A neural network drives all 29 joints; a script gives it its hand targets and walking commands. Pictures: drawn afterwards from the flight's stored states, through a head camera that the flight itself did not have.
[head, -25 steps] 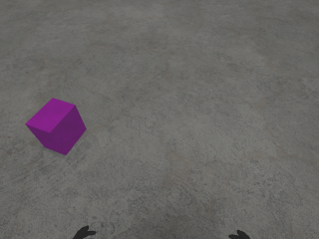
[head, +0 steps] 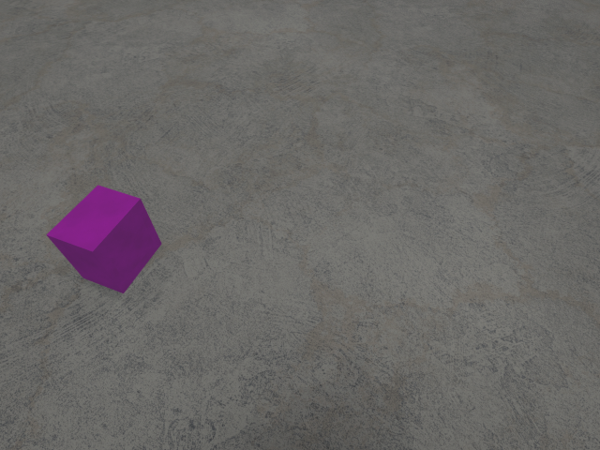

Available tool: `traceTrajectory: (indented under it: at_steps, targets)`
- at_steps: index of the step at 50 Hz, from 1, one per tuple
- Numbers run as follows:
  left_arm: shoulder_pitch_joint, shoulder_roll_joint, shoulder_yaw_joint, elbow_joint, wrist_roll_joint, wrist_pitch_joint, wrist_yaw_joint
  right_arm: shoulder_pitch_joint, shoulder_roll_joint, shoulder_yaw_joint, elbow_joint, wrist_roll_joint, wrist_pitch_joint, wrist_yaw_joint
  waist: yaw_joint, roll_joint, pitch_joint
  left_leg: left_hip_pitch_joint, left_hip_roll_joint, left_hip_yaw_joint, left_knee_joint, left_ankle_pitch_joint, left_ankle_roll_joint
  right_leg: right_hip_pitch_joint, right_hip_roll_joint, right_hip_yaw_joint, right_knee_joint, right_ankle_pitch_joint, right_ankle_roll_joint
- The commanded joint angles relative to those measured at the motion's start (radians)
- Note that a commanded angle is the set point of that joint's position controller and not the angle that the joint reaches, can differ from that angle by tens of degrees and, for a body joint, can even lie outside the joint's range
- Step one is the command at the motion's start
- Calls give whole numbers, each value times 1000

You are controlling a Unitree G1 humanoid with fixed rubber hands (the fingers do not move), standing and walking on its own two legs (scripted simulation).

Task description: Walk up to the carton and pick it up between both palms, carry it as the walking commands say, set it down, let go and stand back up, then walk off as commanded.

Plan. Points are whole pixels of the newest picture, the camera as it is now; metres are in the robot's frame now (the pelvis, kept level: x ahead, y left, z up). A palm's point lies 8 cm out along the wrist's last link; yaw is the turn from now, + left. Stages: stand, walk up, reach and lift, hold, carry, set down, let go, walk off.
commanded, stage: stand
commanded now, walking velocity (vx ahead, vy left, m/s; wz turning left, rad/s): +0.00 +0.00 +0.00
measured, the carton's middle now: (110, 239) +0.87 +0.72 -0.63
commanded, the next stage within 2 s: walk up in 1.40 s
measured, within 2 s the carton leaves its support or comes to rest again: neither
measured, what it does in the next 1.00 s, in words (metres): stands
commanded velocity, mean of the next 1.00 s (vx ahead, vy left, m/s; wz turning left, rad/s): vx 0.00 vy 0.00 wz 0.00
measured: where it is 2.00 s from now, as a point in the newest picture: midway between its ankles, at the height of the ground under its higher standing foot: outside the picture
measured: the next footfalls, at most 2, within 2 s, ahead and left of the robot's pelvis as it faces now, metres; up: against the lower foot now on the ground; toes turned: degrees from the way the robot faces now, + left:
left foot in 1.90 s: +0.08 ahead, +0.26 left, +0.00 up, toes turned +20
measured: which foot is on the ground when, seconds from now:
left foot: down 0.00-1.00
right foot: down 0.00-1.00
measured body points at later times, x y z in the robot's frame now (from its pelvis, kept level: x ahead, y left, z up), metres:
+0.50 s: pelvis +0.00 +0.00 +0.01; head +0.01 +0.00 +0.46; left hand +0.00 +0.22 -0.15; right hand -0.01 -0.21 -0.15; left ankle +0.00 +0.13 -0.73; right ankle +0.00 -0.11 -0.73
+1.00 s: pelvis -0.01 +0.00 +0.01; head +0.00 +0.00 +0.46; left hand -0.03 +0.21 -0.16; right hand -0.04 -0.20 -0.16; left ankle +0.00 +0.13 -0.73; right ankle +0.00 -0.11 -0.73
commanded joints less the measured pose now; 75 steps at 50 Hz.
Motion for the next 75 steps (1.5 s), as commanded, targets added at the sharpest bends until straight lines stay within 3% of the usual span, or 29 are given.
traceTrajectory:
  at_steps: [1,4,5,6,8,9,10,12,13,15,16,18,20,24,25,32,39,41,43,48,53,59,61,63,66,69,70,73,75]
  targets:
    - [49,97,30,-18,-2,-20,1,58,-84,-19,-2,-1,-12,-11,2,16,-38,42,57,-54,-110,134,46,18,-68,76,-126,159,-17]
    - [28,80,19,12,2,-24,4,57,-84,-26,25,9,-19,-13,-18,-17,-5,44,66,-68,-120,179,43,35,-68,73,-141,198,-25]
    - [57,61,18,33,-2,-25,7,53,-71,-19,47,3,-17,-16,10,3,18,20,70,-74,-132,173,48,54,-68,77,-136,189,-20]
    - [56,88,16,43,4,-24,11,71,-78,-21,62,5,-13,-14,-10,24,-7,67,54,-54,-126,178,37,54,-79,84,-142,202,-24]
    - [49,73,12,60,0,-25,10,66,-95,-28,76,5,-13,-15,-4,-16,-17,68,59,-57,-136,184,39,74,-70,74,-152,202,-21]
    - [46,60,9,72,-4,-25,13,65,-59,-21,89,8,-11,-11,-6,29,-7,75,56,-51,-143,148,34,61,-81,90,-154,191,-24]
    - [70,46,9,83,-6,-23,11,74,-55,-17,112,2,-10,-16,1,-3,-11,83,58,-43,-142,164,32,84,-76,78,-159,202,-19]
    - [51,64,10,101,-1,-19,12,58,-62,-15,124,3,-12,-19,0,22,22,69,64,-63,-152,169,35,67,-73,80,-161,191,-18]
    - [63,55,15,103,-2,-23,8,61,-52,-9,129,4,-10,-17,5,-23,7,80,59,-49,-161,177,28,69,-63,54,-155,173,-10]
    - [73,72,12,132,-3,-19,15,89,-67,-10,155,5,-10,-20,-10,13,37,96,62,-47,-160,171,31,47,-69,70,-172,174,-10]
    - [82,73,15,136,-4,-21,14,94,-46,-2,169,4,-5,-20,0,-10,38,99,67,-63,-169,193,34,54,-71,73,-168,191,-11]
    - [97,63,12,148,-7,-19,18,69,-69,-8,173,6,-8,-20,4,52,6,73,55,-43,-165,152,31,101,-73,79,-165,198,-15]
    - [73,40,4,159,-2,-16,18,89,-62,-5,196,8,-11,-18,-2,-17,30,80,63,-60,-181,169,36,92,-74,78,-167,179,-25]
    - [53,65,6,168,-8,-12,25,86,-54,-3,216,-1,-8,-21,0,29,56,62,58,-54,-187,123,35,70,-73,79,-192,132,-17]
    - [52,54,9,189,-3,-10,20,77,-21,6,225,-3,-5,-20,1,-22,59,68,64,-58,-185,141,35,70,-70,55,-188,144,-11]
    - [91,20,-13,220,-1,-11,18,117,-28,8,257,5,-7,-20,-1,10,58,78,60,-49,-179,127,27,55,-81,83,-193,134,-21]
    - [107,10,-19,243,-4,-3,18,112,-25,9,259,6,-3,-25,6,4,49,64,62,-62,-192,57,35,47,-66,76,-199,93,-7]
    - [73,36,-19,240,-8,-5,22,134,-49,5,259,11,-9,-21,-15,-9,59,61,60,-57,-198,73,37,38,-70,85,-192,82,-14]
    - [111,31,-16,255,-5,-9,19,114,-24,15,259,5,-9,-22,3,27,74,48,59,-55,-192,91,36,41,-74,81,-200,99,-10]
    - [118,-14,-28,253,-6,-2,17,111,-19,12,259,3,-7,-21,10,6,53,42,66,-67,-189,47,37,57,-65,71,-208,80,-10]
    - [106,6,-29,254,-3,-8,18,154,-20,15,275,13,-6,-18,-11,-2,64,59,67,-57,-188,69,33,25,-83,90,-205,93,-14]
    - [122,13,-19,256,-1,-8,17,127,-8,18,267,4,-7,-21,14,24,64,35,61,-52,-197,56,26,41,-73,81,-198,86,-8]
    - [131,12,-19,261,-10,-8,18,146,-15,21,268,8,-7,-17,2,-20,62,45,62,-62,-191,62,33,32,-68,82,-204,58,-3]
    - [123,14,-24,255,-3,-7,20,120,-31,13,258,10,-9,-15,-3,31,86,26,60,-58,-189,38,34,18,-68,88,-202,81,-8]
    - [111,27,-15,247,-10,-9,15,130,-30,15,262,6,-8,-22,6,-19,64,26,62,-70,-207,56,35,51,-69,76,-201,74,-3]
    - [125,18,-19,264,-6,-7,25,121,-6,18,262,9,-5,-17,-1,20,74,24,58,-54,-205,37,32,44,-77,90,-206,77,-8]
    - [143,13,-19,253,-14,-7,17,132,-17,23,265,10,-5,-19,15,19,82,2,61,-63,-210,32,29,51,-77,89,-212,80,-7]
    - [124,12,-20,253,-5,-10,11,145,-28,13,263,8,-8,-17,0,-25,72,40,67,-62,-202,55,36,24,-82,89,-206,61,-7]
    - [138,11,-23,260,-5,-12,17,146,-23,17,264,4,-10,-17,-2,-11,37,64,61,-56,-187,74,34,33,-75,83,-206,75,-3]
